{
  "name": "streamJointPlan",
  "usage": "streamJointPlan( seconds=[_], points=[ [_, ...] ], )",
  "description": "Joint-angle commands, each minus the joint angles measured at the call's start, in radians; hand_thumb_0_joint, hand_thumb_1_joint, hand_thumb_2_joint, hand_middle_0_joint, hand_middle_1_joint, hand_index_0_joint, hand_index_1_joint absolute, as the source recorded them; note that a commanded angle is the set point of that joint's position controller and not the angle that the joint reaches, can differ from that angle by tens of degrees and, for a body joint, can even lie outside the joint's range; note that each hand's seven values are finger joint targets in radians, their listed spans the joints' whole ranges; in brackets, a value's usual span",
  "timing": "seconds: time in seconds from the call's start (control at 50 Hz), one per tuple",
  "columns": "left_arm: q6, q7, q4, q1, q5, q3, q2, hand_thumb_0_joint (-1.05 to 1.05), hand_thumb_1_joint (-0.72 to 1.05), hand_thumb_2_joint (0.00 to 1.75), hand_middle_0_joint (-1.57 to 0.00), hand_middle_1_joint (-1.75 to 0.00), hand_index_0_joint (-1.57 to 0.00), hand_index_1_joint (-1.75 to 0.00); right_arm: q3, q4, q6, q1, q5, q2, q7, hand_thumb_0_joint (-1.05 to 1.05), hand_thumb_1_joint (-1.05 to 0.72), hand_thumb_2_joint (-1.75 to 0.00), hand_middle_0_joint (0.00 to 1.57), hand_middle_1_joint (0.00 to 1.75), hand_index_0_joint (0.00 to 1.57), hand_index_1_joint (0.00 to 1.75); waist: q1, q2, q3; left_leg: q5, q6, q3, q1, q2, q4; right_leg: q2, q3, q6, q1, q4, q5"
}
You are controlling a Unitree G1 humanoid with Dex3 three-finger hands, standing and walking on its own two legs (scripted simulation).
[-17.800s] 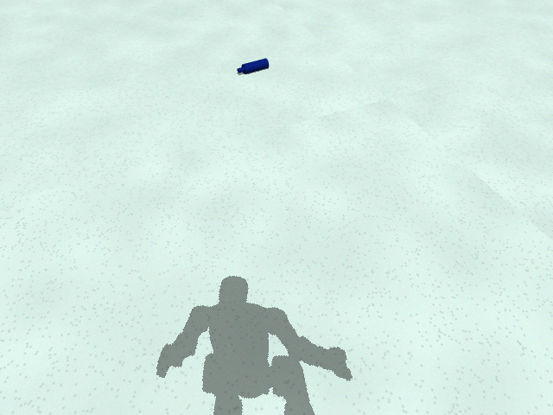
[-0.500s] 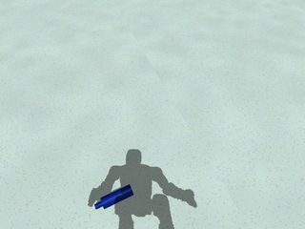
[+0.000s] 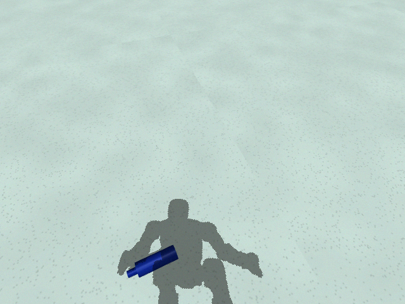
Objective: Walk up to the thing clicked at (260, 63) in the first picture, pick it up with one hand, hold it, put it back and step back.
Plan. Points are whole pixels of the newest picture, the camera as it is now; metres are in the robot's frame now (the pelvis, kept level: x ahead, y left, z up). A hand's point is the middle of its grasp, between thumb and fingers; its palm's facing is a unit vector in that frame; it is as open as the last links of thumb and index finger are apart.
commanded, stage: stand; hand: left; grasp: from above
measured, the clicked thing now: (152, 262) +0.39 +0.25 -0.75
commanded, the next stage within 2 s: rise first in 0.92 s
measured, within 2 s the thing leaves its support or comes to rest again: neither
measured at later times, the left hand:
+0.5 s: hand out of the picture +0.07 +0.25 -0.16, palm faces -0.03 -0.94 -0.35, open 7.4 cm
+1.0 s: hand out of the picture +0.06 +0.25 -0.16, palm faces -0.03 -0.94 -0.35, open 7.4 cm
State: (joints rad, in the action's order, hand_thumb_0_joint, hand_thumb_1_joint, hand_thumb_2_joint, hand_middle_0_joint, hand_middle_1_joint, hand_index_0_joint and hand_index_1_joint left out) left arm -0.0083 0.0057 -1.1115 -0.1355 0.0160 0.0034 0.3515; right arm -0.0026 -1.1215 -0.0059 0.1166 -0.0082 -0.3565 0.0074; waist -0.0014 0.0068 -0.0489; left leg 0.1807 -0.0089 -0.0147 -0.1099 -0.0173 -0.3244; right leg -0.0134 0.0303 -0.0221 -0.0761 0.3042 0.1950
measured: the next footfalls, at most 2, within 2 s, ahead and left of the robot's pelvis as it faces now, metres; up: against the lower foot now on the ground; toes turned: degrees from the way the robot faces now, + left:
none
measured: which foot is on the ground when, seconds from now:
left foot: down 0.00-1.00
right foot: down 0.00-1.00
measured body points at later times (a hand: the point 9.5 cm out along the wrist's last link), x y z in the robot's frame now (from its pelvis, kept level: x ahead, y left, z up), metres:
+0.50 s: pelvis +0.00 +0.00 +0.00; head +0.01 +0.00 +0.45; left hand +0.07 +0.30 -0.13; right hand +0.08 -0.30 -0.13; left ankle +0.00 +0.12 -0.75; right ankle -0.02 -0.13 -0.75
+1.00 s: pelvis +0.00 +0.00 +0.00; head +0.01 +0.00 +0.45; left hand +0.07 +0.30 -0.13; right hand +0.08 -0.30 -0.13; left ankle +0.00 +0.12 -0.75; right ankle -0.02 -0.13 -0.75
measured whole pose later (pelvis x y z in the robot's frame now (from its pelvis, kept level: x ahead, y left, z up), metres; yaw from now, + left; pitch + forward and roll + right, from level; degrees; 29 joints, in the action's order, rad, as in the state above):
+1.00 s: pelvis +0.00 +0.00 +0.00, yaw +0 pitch -2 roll +0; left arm -0.01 0.00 -1.11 -0.13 0.02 0.00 0.35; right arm 0.00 -1.12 -0.01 0.12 -0.01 -0.35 0.01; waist 0.00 0.01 -0.05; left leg 0.18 -0.01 -0.01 -0.11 -0.02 -0.32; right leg -0.01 0.02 -0.02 -0.07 0.31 0.20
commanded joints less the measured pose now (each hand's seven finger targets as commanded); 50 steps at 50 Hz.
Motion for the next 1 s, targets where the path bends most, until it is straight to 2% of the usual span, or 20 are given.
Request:
streamJointPlan(
  seconds=[0.0,0.06,0.2,0.28,0.36,0.46,0.56,0.72,0.78,0.98],
  points=[
    [-0.02,-0.017,0.06,0.031,-0.004,-0.041,0.22,0.0,0.9,0.9,-0.2,-0.3,-0.2,-0.3,-0.043,0.058,-0.025,-0.043,-0.002,-0.209,-0.013,0.0,-0.9,-0.9,0.2,0.3,0.2,0.3,0.002,-0.01,0.061,-0.152,0.032,0.092,0.036,-0.118,0.042,-0.116,0.066,0.039,-0.034,-0.036,-0.154],
    [-0.02,-0.017,0.059,0.024,-0.004,-0.041,0.216,0.0,0.9,0.9,-0.2,-0.3,-0.2,-0.3,-0.045,0.057,-0.023,-0.046,0.001,-0.211,-0.012,0.0,-0.9,-0.9,0.2,0.3,0.2,0.3,0.001,-0.008,0.066,-0.141,0.034,0.093,0.042,-0.118,0.042,-0.114,0.065,0.038,-0.036,-0.036,-0.148],
    [-0.024,-0.019,0.061,0.031,-0.004,-0.042,0.22,0.0,0.9,0.9,-0.2,-0.3,-0.2,-0.3,-0.046,0.059,-0.024,-0.04,-0.001,-0.212,-0.013,0.0,-0.9,-0.9,0.2,0.3,0.2,0.3,0.003,-0.014,0.077,-0.193,0.036,0.091,0.049,-0.119,0.031,-0.118,0.064,0.035,-0.02,-0.031,-0.197],
    [-0.023,-0.019,0.058,0.021,-0.004,-0.038,0.213,0.0,0.9,0.9,-0.2,-0.3,-0.2,-0.3,-0.044,0.056,-0.021,-0.041,0.001,-0.211,-0.013,0.0,-0.9,-0.9,0.2,0.3,0.2,0.3,0.002,-0.016,0.05,-0.152,0.033,0.091,0.035,-0.113,0.037,-0.113,0.062,0.033,-0.039,-0.048,-0.158],
    [-0.023,-0.019,0.063,0.03,-0.005,-0.041,0.215,0.0,0.9,0.9,-0.2,-0.3,-0.2,-0.3,-0.045,0.057,-0.022,-0.041,0.0,-0.209,-0.013,0.0,-0.9,-0.9,0.2,0.3,0.2,0.3,0.003,-0.003,0.066,-0.173,0.033,0.092,0.039,-0.116,0.034,-0.117,0.065,0.037,-0.024,-0.039,-0.179],
    [-0.019,-0.018,0.06,0.035,-0.004,-0.043,0.219,0.0,0.9,0.9,-0.2,-0.3,-0.2,-0.3,-0.043,0.057,-0.021,-0.034,-0.002,-0.205,-0.013,0.0,-0.9,-0.9,0.2,0.3,0.2,0.3,0.004,-0.005,0.047,-0.122,0.034,0.091,0.014,-0.116,0.047,-0.117,0.066,0.042,-0.026,-0.041,-0.135],
    [-0.021,-0.017,0.06,0.027,-0.004,-0.042,0.218,0.0,0.9,0.9,-0.2,-0.3,-0.2,-0.3,-0.045,0.062,-0.024,-0.048,0.0,-0.21,-0.012,0.0,-0.9,-0.9,0.2,0.3,0.2,0.3,-0.001,-0.006,0.06,-0.156,0.032,0.095,0.041,-0.117,0.042,-0.112,0.062,0.04,-0.039,-0.038,-0.145],
    [-0.021,-0.017,0.059,0.027,-0.004,-0.043,0.219,0.0,0.9,0.9,-0.2,-0.3,-0.2,-0.3,-0.042,0.057,-0.025,-0.034,0.0,-0.207,-0.014,0.0,-0.9,-0.9,0.2,0.3,0.2,0.3,0.004,-0.01,0.058,-0.148,0.03,0.097,0.029,-0.114,0.044,-0.116,0.065,0.038,-0.027,-0.037,-0.155],
    [-0.02,-0.018,0.06,0.03,-0.005,-0.043,0.218,0.0,0.9,0.9,-0.2,-0.3,-0.2,-0.3,-0.041,0.059,-0.026,-0.034,0.0,-0.205,-0.013,0.0,-0.9,-0.9,0.2,0.3,0.2,0.3,0.003,-0.008,0.07,-0.187,0.032,0.097,0.03,-0.117,0.042,-0.117,0.058,0.038,-0.014,-0.028,-0.172],
    [-0.021,-0.019,0.057,0.029,-0.004,-0.043,0.218,0.0,0.9,0.9,-0.2,-0.3,-0.2,-0.3,-0.042,0.057,-0.022,-0.027,-0.001,-0.206,-0.015,0.0,-0.9,-0.9,0.2,0.3,0.2,0.3,0.003,-0.021,0.058,-0.163,0.033,0.095,0.026,-0.114,0.039,-0.118,0.061,0.037,-0.022,-0.038,-0.161]
  ],
)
